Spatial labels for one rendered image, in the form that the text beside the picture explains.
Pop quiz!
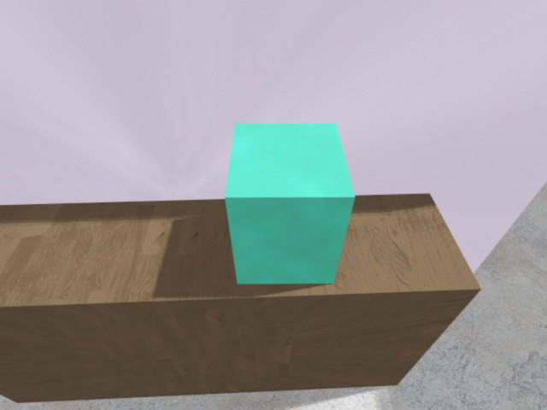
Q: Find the pedestal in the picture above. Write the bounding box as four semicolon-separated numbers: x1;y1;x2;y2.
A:
0;193;481;403

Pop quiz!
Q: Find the carton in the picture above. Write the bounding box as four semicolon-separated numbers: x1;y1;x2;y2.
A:
225;123;356;284

